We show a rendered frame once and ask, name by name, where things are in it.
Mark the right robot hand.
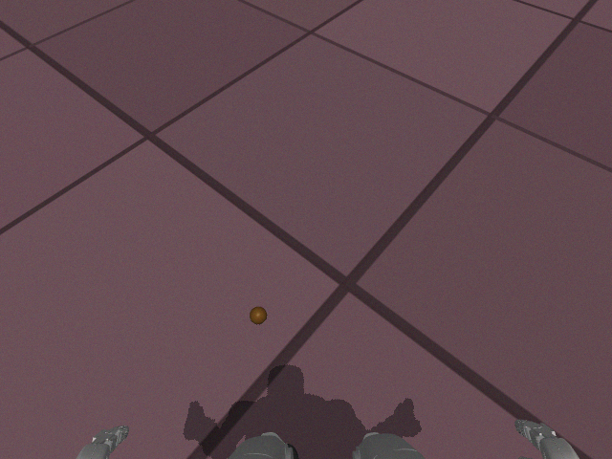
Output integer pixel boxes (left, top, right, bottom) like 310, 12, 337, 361
514, 420, 579, 459

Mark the ball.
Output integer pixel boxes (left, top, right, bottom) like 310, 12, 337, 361
250, 307, 267, 324

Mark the left robot hand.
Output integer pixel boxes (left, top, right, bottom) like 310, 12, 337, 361
76, 426, 129, 459

